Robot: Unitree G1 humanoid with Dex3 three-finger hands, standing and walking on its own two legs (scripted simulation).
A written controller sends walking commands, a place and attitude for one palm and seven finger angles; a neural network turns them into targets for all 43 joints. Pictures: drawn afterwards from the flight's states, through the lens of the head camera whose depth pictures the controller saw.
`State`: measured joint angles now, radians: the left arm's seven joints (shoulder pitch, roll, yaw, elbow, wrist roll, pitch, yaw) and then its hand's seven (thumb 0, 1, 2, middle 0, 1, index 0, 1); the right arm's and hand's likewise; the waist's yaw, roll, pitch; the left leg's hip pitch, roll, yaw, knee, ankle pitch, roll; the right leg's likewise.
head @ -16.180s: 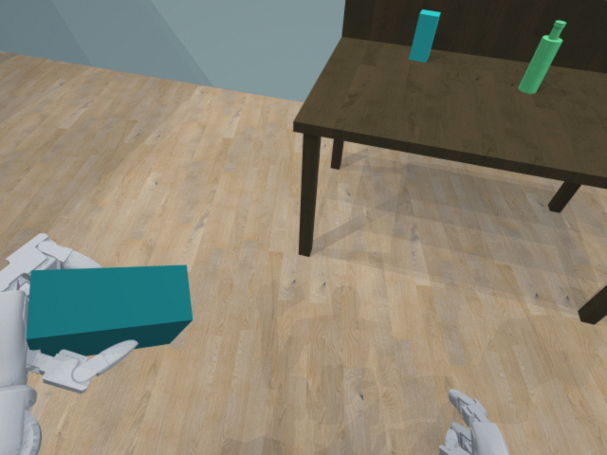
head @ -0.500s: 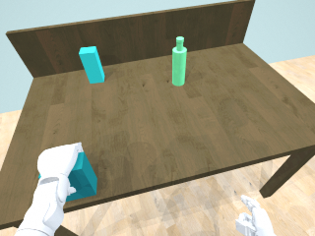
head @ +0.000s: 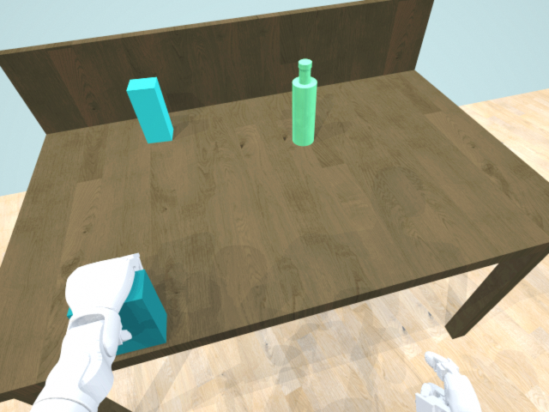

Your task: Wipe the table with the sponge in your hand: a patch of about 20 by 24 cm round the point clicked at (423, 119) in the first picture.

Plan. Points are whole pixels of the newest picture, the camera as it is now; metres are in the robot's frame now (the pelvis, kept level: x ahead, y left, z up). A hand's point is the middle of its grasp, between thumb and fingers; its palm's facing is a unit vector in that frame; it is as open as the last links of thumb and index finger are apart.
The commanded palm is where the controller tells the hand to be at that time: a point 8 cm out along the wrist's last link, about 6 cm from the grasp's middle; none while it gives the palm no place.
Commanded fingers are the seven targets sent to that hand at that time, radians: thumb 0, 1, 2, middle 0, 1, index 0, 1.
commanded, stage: lower the sponge onto the table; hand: left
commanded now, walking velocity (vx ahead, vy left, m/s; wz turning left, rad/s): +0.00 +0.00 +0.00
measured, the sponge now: (127, 322) +0.25 +0.29 -0.06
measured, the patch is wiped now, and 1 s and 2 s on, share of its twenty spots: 0.00 0.20 0.40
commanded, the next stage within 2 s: wipe forward along the first lane in 0.20 s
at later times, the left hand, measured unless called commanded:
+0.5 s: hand (117, 292) +0.28 +0.30 -0.01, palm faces -0.11 -0.03 -0.99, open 10.0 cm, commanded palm +0.27 +0.30 +0.03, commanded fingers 0.00 0.10 1.30 -1.20 -1.60 -1.20 -1.60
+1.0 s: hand (119, 264) +0.33 +0.32 -0.01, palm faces -0.12 +0.01 -0.99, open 10.0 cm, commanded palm +0.31 +0.32 +0.02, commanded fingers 0.00 0.10 1.30 -1.20 -1.60 -1.20 -1.60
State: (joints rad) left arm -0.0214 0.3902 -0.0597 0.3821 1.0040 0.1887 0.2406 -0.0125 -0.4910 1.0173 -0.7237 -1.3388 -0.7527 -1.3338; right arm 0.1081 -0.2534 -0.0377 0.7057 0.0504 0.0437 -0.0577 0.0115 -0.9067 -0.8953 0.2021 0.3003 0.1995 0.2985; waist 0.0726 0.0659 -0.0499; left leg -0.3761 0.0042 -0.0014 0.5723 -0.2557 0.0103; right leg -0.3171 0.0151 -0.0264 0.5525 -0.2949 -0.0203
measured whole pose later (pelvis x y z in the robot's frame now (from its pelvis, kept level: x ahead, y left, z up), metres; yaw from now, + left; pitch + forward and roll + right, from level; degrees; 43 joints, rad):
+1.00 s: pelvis -0.02 +0.00 -0.02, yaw +0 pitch +11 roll -1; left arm -0.41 0.48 0.01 0.83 1.04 0.11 0.29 0.00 -0.50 1.02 -0.73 -1.33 -0.76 -1.33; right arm 0.22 -0.28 -0.04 0.73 0.07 0.09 -0.06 0.01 -0.91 -0.90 0.20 0.30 0.20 0.30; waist 0.01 0.06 -0.12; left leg -0.63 0.02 -0.02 0.73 -0.29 0.01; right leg -0.56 0.03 -0.04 0.70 -0.32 -0.02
